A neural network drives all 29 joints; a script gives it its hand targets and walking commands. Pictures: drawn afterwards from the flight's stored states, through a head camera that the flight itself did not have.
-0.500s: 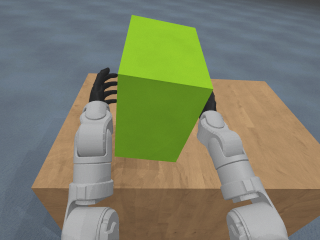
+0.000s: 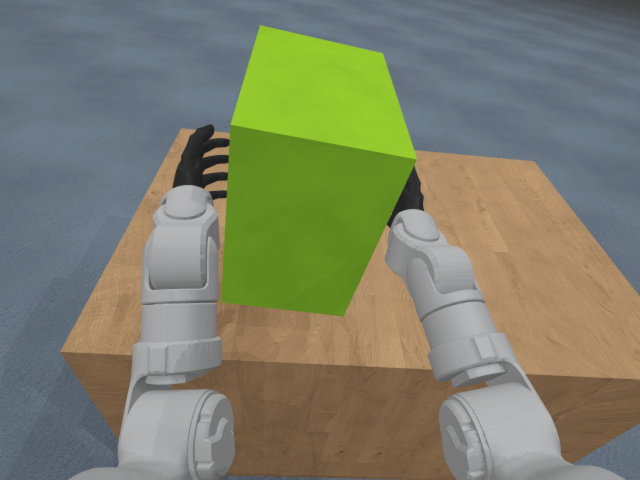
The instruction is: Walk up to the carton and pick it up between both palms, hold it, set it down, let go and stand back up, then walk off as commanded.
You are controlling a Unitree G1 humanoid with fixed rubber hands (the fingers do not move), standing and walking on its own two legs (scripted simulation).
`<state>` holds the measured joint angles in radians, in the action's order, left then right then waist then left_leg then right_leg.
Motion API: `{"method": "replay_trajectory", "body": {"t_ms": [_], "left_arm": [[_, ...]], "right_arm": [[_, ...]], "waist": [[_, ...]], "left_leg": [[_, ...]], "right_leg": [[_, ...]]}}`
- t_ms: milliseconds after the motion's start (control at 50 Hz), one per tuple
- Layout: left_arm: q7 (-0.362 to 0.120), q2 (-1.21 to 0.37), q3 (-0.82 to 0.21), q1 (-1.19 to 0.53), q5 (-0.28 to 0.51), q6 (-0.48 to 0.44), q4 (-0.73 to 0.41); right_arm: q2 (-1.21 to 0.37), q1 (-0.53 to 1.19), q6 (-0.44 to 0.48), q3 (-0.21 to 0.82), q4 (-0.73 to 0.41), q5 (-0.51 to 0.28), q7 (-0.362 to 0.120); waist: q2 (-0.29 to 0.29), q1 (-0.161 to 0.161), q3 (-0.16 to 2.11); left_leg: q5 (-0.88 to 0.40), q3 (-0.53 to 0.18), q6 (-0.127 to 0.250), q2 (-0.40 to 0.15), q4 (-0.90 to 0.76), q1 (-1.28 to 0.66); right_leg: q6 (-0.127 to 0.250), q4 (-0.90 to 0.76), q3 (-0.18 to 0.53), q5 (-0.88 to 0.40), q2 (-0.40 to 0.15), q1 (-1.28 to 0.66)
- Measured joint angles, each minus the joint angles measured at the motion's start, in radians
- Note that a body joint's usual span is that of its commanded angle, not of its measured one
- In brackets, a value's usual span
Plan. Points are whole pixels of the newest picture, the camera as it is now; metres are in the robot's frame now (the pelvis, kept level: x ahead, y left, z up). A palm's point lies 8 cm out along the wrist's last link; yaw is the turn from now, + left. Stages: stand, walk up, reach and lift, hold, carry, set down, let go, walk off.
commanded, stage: hold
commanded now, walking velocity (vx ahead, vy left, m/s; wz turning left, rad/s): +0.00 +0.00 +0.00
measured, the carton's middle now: (303, 175) +0.43 +0.01 +0.20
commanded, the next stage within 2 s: none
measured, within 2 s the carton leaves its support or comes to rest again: neither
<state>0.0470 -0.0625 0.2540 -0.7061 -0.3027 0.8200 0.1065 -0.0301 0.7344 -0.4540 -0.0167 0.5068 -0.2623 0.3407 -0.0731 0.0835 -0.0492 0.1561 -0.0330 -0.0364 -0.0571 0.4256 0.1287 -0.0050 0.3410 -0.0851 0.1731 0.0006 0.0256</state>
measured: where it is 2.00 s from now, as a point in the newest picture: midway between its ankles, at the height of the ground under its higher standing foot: outside the picture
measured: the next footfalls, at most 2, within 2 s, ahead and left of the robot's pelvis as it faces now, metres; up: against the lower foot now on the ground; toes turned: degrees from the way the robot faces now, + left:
none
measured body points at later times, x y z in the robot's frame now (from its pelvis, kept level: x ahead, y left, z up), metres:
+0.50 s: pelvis +0.01 +0.00 +0.00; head -0.04 +0.03 +0.45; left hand +0.39 +0.13 +0.21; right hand +0.38 -0.12 +0.19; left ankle +0.06 +0.14 -0.74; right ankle +0.02 -0.12 -0.74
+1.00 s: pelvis +0.01 +0.00 +0.00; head -0.04 +0.03 +0.45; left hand +0.39 +0.14 +0.22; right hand +0.39 -0.12 +0.20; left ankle +0.06 +0.14 -0.74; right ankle +0.02 -0.12 -0.74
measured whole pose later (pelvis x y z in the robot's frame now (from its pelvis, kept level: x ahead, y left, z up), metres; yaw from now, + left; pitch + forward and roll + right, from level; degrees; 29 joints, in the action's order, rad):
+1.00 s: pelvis +0.01 +0.00 +0.00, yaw +0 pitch -10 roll -2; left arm 0.05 -0.10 0.27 -0.69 -0.32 0.80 0.08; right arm 0.00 0.73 -0.48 0.02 0.47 -0.28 0.36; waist -0.04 0.08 -0.05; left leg 0.18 -0.02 -0.03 -0.05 0.43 0.09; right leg -0.01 0.34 -0.07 0.19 0.00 -0.02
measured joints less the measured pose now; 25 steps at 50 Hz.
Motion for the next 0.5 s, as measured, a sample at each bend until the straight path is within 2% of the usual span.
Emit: {"method": "replay_trajectory", "body": {"t_ms": [100,220,320,380,500], "left_arm": [[0.020,-0.014,-0.028,0.022,0.015,-0.025,-0.040],[-0.004,-0.016,0.034,-0.043,-0.020,-0.029,0.076],[0.019,-0.009,-0.012,-0.006,0.028,-0.033,-0.002],[0.019,-0.020,-0.009,0.004,0.024,-0.046,-0.018],[-0.011,-0.020,0.033,-0.002,-0.014,-0.020,0.030]], "right_arm": [[0.024,-0.039,0.011,0.020,-0.072,-0.015,0.005],[0.002,0.030,-0.009,-0.028,0.040,0.028,-0.008],[0.029,-0.017,0.009,0.021,-0.047,-0.009,0.008],[0.035,-0.027,0.006,0.029,-0.076,-0.016,0.017],[0.011,0.007,-0.025,0.018,0.006,0.004,0.016]], "waist": [[0.024,-0.003,0.004],[0.031,-0.010,0.006],[0.041,-0.010,0.018],[0.038,-0.013,0.017],[0.010,-0.002,0.012]], "left_leg": [[0.009,-0.003,0.001,-0.003,0.013,0.005],[0.000,0.017,0.009,0.005,-0.008,-0.008],[0.003,0.010,0.004,-0.002,-0.003,0.008],[0.009,0.009,0.004,-0.004,0.000,-0.003],[0.009,0.009,0.004,0.002,-0.012,-0.032]], "right_leg": [[-0.002,-0.008,-0.002,-0.003,0.004,-0.005],[-0.004,0.020,0.017,0.009,-0.007,0.012],[-0.003,-0.006,0.011,-0.002,0.001,0.012],[-0.003,-0.012,0.010,-0.001,0.004,-0.004],[-0.001,0.003,0.009,0.014,-0.003,-0.021]]}}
